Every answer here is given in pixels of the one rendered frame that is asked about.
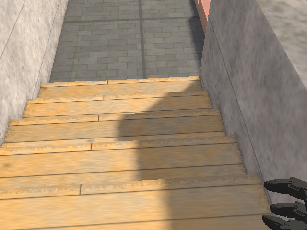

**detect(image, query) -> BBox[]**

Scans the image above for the robot right hand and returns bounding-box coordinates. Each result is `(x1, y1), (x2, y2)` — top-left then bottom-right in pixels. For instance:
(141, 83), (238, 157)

(262, 176), (307, 230)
